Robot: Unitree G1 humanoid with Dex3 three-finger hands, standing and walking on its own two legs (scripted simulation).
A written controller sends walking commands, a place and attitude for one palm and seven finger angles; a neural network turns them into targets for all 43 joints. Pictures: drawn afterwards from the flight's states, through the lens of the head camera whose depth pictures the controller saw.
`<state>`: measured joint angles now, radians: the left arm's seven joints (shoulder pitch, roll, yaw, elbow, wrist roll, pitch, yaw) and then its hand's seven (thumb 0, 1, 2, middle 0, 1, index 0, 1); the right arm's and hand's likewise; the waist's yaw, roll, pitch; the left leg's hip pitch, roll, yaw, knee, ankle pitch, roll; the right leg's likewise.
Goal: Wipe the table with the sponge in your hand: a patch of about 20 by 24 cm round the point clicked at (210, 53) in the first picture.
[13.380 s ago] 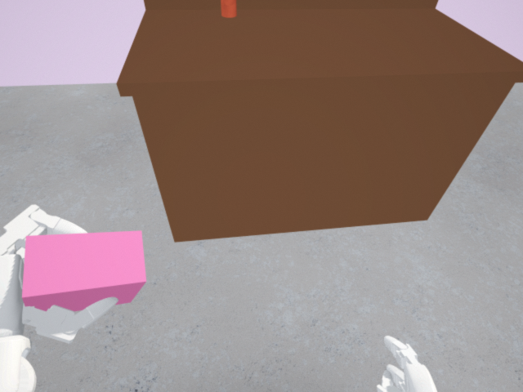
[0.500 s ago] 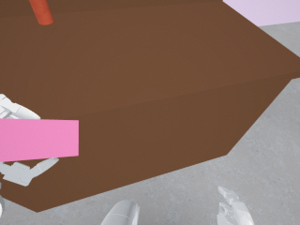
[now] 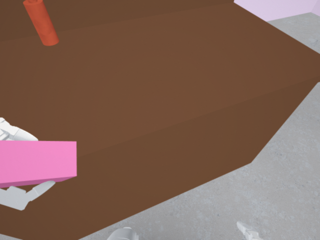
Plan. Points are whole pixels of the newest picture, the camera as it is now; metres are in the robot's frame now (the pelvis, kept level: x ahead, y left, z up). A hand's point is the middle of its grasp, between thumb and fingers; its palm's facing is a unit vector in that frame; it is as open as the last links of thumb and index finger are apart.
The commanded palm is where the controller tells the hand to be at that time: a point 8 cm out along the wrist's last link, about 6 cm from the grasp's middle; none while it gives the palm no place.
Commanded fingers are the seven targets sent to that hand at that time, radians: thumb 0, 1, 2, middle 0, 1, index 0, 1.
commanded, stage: shuffle to correct the standing spot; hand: left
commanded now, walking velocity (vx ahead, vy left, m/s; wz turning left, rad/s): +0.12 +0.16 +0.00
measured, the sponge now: (46, 164) +0.22 +0.23 +0.15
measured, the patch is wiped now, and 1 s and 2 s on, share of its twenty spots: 0.00 0.00 0.00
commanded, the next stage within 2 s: come to a stop and stand still in 0.34 s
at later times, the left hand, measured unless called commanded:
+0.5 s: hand out of the picture +0.24 +0.33 +0.17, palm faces +0.47 -0.80 -0.38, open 10.3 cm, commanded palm +0.19 +0.36 +0.18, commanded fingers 0.00 0.10 1.30 -1.20 -1.60 -1.20 -1.60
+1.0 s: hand out of the picture +0.25 +0.35 +0.16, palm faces +0.42 -0.83 -0.36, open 10.3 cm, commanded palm +0.21 +0.38 +0.18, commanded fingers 0.00 0.10 1.30 -1.20 -1.60 -1.20 -1.60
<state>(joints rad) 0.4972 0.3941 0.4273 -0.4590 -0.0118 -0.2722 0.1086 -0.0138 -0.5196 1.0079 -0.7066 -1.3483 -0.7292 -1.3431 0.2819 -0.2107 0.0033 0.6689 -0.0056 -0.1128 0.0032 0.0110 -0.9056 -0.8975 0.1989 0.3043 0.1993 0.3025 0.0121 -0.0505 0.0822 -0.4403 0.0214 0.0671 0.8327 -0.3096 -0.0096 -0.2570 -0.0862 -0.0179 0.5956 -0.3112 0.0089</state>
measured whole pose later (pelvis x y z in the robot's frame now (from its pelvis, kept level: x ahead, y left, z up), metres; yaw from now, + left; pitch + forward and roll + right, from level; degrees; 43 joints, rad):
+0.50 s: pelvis +0.03 +0.08 +0.00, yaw +1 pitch -1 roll +2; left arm 0.42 0.33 0.37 -0.44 -0.01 -0.23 0.13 -0.01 -0.52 1.01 -0.71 -1.35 -0.73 -1.34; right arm 0.23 -0.21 0.02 0.63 -0.01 -0.11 -0.03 0.01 -0.90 -0.90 0.20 0.30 0.20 0.30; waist 0.04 -0.04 0.05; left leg -0.38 0.04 0.08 0.67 -0.26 0.00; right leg -0.23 -0.08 -0.08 0.60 -0.35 0.00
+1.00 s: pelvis +0.05 +0.10 +0.00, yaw +1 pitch -1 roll -1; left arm 0.46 0.33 0.34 -0.44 -0.05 -0.15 0.12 -0.02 -0.52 1.01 -0.71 -1.35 -0.73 -1.34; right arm 0.22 -0.21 0.02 0.64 0.00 -0.10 -0.06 0.01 -0.90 -0.90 0.20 0.30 0.20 0.30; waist 0.02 0.01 0.01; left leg -0.28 0.07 0.06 0.51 -0.20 -0.02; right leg -0.19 0.03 -0.06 0.49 -0.27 -0.04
